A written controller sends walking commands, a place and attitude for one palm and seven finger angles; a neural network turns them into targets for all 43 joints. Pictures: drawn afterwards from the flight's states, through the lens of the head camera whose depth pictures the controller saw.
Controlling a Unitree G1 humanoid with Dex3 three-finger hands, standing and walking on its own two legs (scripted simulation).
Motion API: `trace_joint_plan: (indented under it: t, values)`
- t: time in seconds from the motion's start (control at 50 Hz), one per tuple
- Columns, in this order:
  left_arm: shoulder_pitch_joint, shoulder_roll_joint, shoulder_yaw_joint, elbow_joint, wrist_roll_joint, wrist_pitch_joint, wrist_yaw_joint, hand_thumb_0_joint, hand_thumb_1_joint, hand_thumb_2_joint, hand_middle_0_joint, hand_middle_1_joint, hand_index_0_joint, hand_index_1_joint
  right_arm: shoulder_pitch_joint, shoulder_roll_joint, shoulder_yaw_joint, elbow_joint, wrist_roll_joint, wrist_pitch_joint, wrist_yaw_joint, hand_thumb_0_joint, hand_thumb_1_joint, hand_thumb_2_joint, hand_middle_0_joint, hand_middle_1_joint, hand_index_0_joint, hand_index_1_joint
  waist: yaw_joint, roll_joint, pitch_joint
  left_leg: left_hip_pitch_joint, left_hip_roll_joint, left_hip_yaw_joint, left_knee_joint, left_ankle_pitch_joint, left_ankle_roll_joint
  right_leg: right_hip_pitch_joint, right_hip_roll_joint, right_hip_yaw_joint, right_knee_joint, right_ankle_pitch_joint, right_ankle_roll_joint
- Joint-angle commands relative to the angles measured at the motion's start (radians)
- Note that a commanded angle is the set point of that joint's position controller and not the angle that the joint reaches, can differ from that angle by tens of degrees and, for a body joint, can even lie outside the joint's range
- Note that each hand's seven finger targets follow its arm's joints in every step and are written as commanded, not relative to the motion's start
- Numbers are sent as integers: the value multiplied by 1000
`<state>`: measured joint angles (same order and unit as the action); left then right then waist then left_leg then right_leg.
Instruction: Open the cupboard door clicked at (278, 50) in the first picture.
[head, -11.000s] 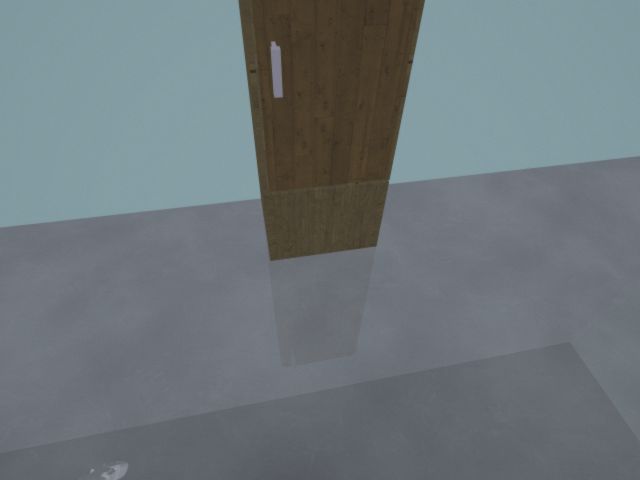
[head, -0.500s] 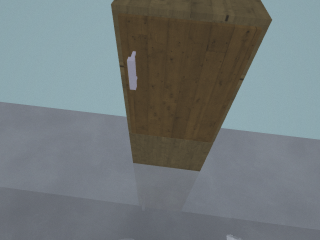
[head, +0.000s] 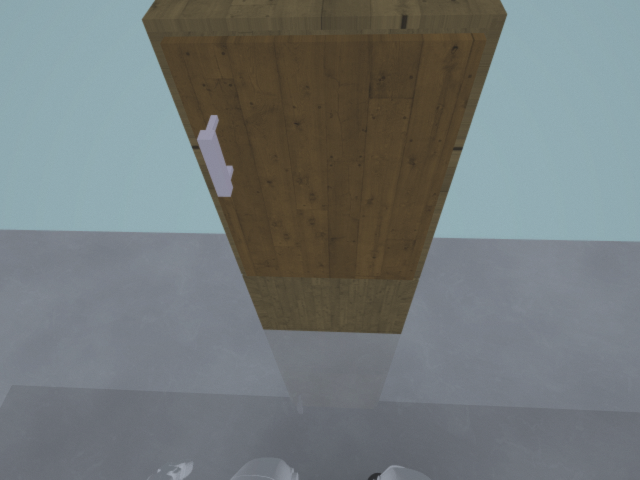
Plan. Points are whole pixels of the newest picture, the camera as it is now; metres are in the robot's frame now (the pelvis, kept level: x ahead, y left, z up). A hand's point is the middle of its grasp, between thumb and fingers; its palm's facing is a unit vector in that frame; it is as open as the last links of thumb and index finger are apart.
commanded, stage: come to a stop and stand still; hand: left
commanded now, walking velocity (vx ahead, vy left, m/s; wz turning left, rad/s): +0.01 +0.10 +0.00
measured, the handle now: (219, 156) +0.56 +0.19 +0.05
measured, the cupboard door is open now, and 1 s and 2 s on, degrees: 0 0 0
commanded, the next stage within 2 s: look again from close up in 0.44 s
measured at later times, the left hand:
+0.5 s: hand out of the picture -0.03 +0.21 -0.16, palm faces +0.03 -0.98 -0.19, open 7.4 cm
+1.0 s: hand out of the picture +0.01 +0.18 -0.16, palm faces +0.01 -0.97 -0.23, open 7.3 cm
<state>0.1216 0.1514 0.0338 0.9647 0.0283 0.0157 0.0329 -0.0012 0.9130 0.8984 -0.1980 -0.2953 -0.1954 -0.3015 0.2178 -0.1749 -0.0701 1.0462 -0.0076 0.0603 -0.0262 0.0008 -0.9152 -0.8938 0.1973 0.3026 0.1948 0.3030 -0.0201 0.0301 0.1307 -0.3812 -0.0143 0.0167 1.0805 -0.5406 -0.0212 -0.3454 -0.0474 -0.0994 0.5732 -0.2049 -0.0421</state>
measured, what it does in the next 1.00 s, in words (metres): steps on the spot: left foot, then right foot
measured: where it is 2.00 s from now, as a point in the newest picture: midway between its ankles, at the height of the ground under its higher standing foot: outside the picture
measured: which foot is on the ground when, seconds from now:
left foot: up 0.00-0.20, down 0.22-1.00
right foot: down 0.00-0.22, up 0.24-0.54, down 0.56-1.00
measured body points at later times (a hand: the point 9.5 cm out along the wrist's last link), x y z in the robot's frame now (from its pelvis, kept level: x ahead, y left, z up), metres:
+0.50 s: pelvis -0.03 +0.03 +0.01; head -0.02 +0.03 +0.46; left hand -0.03 +0.26 -0.15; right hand -0.05 -0.18 -0.14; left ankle -0.07 +0.15 -0.73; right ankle -0.05 -0.08 -0.71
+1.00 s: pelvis -0.01 +0.00 +0.00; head -0.01 -0.02 +0.45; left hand +0.01 +0.23 -0.15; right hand -0.02 -0.21 -0.16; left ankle -0.06 +0.13 -0.73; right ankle -0.04 -0.08 -0.73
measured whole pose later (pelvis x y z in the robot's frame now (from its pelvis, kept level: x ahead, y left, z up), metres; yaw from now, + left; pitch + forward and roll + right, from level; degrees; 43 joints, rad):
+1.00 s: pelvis -0.01 +0.00 +0.00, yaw -1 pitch +0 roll +1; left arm 0.27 0.15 0.01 1.09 0.02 -0.03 0.04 0.01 0.93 0.90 -0.20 -0.30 -0.20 -0.30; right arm 0.31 -0.14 0.01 1.10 -0.02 -0.02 -0.03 0.01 -0.93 -0.89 0.20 0.30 0.19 0.30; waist -0.01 0.03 0.01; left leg -0.14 0.02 0.02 0.50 -0.35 -0.02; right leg -0.20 0.02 -0.07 0.54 -0.33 -0.05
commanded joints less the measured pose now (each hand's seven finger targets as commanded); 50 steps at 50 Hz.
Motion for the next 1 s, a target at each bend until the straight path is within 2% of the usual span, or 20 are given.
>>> trace_joint_plan:
  t: [0.0,0.08,0.14,0.16,0.2,0.22,0.28,0.32,0.4,0.46,0.5,0.52,0.54,0.56,0.58,0.62,0.66,0.72,0.84,0.98]
  values:
    - [47,194,51,-58,2,-6,20,0,900,900,-200,-300,-200,-300,88,-44,-4,-41,-2,-7,9,0,-900,-900,200,300,200,300,27,-158,-238,0,34,-26,-40,38,-24,178,-262,220,-212,412,-149]
    - [91,207,58,-32,9,-1,12,0,900,900,-200,-300,-200,-300,73,-39,2,-53,0,-23,16,0,-900,-900,200,300,200,300,58,-201,-210,67,25,8,-292,38,-12,151,-246,279,-281,76,-140]
    - [65,195,57,-20,0,7,6,0,900,900,-200,-300,-200,-300,190,-22,14,-13,-1,-39,14,0,-900,-900,200,300,200,300,7,-210,-206,247,4,47,-571,185,5,40,-178,242,-279,-165,-67]
    - [57,173,50,-17,-8,11,3,0,900,900,-200,-300,-200,-300,229,-31,17,5,-2,-45,12,0,-900,-900,200,300,200,300,-11,-159,-198,326,19,24,-676,226,11,-29,-143,212,-236,-259,-25]
    - [67,70,28,-30,-26,18,-6,0,900,900,-200,-300,-200,-300,169,-130,3,-30,-21,-57,3,0,-900,-900,200,300,200,300,-1,244,-70,134,285,-335,-952,-84,106,-128,13,60,31,-245,61]
    - [46,75,29,-26,-19,17,-8,0,900,900,-200,-300,-200,-300,87,-141,10,-57,-25,-57,-3,0,-900,-900,200,300,200,300,14,235,16,-36,342,-396,-1026,-162,151,-76,17,77,128,-196,59]
    - [105,82,32,31,-1,18,-25,0,900,900,-200,-300,-200,-300,32,-99,26,-52,-20,-73,-14,0,-900,-900,200,300,200,300,47,151,24,5,263,-264,-980,15,137,-73,22,114,299,-130,58]
    - [125,72,27,48,-2,5,-33,0,900,900,-200,-300,-200,-300,81,-107,24,-37,-18,-80,-18,0,-900,-900,200,300,200,300,29,90,15,158,250,-226,-946,133,148,-160,23,98,315,-131,65]
    - [72,58,11,38,-12,-14,-36,0,900,900,-200,-300,-200,-300,186,-110,17,7,-22,-86,-23,0,-900,-900,200,300,200,300,-25,100,-43,357,282,-214,-854,513,179,-165,4,68,161,-201,77]
    - [127,43,4,64,-22,-22,-30,0,900,900,-200,-300,-200,-300,183,-117,15,29,-19,-81,-25,0,-900,-900,200,300,200,300,-9,113,-98,351,265,-169,-750,741,164,4,21,38,-45,-169,67]
    - [212,57,6,107,-24,-33,-23,0,900,900,-200,-300,-200,-300,176,-96,20,38,-5,-83,-24,0,-900,-900,200,300,200,300,25,63,-141,270,193,-106,-659,708,92,202,1,55,-240,92,59]
    - [321,116,5,171,-4,-56,31,0,900,900,-200,-300,-200,-300,20,-110,29,-19,12,-102,-5,0,-900,-900,200,300,200,300,95,-68,-48,116,150,-2,-455,529,26,163,-81,173,-247,392,48]
    - [302,143,-5,141,-9,-67,27,0,900,900,-200,-300,-200,-300,65,-16,45,-62,-1,-86,3,0,-900,-900,200,300,200,300,30,-173,-43,48,72,-1,-429,126,20,135,-179,264,-277,312,-2]
    - [253,136,-14,113,-5,-64,19,0,900,900,-200,-300,-200,-300,108,1,46,-57,-6,-79,3,0,-900,-900,200,300,200,300,7,-102,-60,83,62,12,-426,92,22,108,-184,240,-274,139,-51]
    - [223,131,-7,113,-6,-71,15,0,900,900,-200,-300,-200,-300,148,10,49,-30,-9,-71,11,0,-900,-900,200,300,200,300,-6,-127,-129,118,60,34,-413,97,27,109,-152,230,-276,5,-76]
    - [196,109,-4,92,-12,-77,19,0,900,900,-200,-300,-200,-300,192,4,53,-14,-14,-79,13,0,-900,-900,200,300,200,300,-26,-136,-170,128,61,17,-467,192,27,166,-130,211,-210,169,-84]
    - [193,87,-12,97,-19,-73,18,0,900,900,-200,-300,-200,-300,210,-5,60,6,-11,-93,6,0,-900,-900,200,300,200,300,-23,-46,-199,202,82,-12,-587,341,34,164,-99,180,-140,186,-59]
    - [203,82,-13,99,-18,-59,13,0,900,900,-200,-300,-200,-300,166,-28,63,9,-13,-99,-5,0,-900,-900,200,300,200,300,12,100,-120,158,133,-54,-611,532,54,158,-42,130,-77,166,-22]
    - [222,96,-14,114,-17,-61,10,0,900,900,-200,-300,-200,-300,174,-25,68,24,-8,-89,-13,0,-900,-900,200,300,200,300,7,-89,-69,159,104,-27,-624,409,39,159,-72,158,-133,262,-22]
    - [215,104,-10,104,-16,-56,10,0,900,900,-200,-300,-200,-300,160,-30,68,44,-8,-89,-14,0,-900,-900,200,300,200,300,13,-44,-62,172,105,-28,-657,413,40,167,-65,158,-143,223,-23]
